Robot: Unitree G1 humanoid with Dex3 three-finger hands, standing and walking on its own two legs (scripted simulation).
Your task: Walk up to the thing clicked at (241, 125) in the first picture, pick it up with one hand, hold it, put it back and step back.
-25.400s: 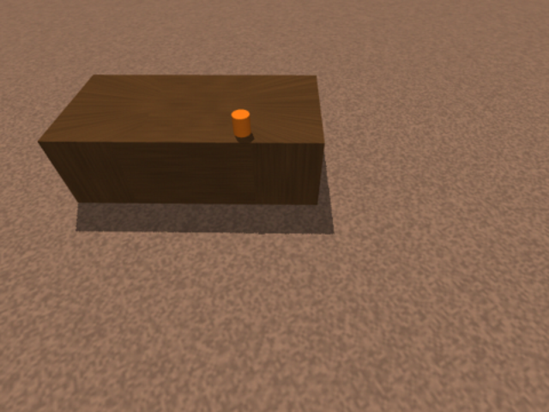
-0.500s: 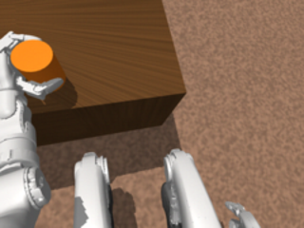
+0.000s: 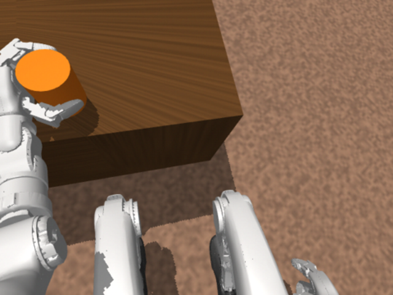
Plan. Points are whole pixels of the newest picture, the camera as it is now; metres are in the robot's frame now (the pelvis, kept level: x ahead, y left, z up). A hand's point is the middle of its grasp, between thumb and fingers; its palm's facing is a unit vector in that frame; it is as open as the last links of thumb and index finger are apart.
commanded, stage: open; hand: left
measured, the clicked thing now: (55, 86) +0.50 +0.25 +0.00
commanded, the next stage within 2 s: withdraw in 0.34 s
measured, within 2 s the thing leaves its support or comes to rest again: neither
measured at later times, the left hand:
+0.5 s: hand (49, 84) +0.50 +0.26 +0.00, palm faces +0.21 -0.98 -0.01, open 15.6 cm
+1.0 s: hand out of the picture +0.49 +0.32 +0.14, palm faces +0.23 -0.96 -0.16, open 17.5 cm
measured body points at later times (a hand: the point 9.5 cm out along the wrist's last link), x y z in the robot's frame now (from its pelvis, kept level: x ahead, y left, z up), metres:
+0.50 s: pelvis +0.00 +0.00 +0.00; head +0.21 +0.05 +0.39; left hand +0.48 +0.31 +0.01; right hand +0.10 -0.27 -0.13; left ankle +0.10 +0.15 -0.40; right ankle +0.07 -0.13 -0.40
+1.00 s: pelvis +0.02 +0.00 +0.11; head +0.19 +0.04 +0.52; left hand +0.47 +0.37 +0.15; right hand +0.12 -0.26 -0.02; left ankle +0.09 +0.15 -0.40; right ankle +0.07 -0.13 -0.40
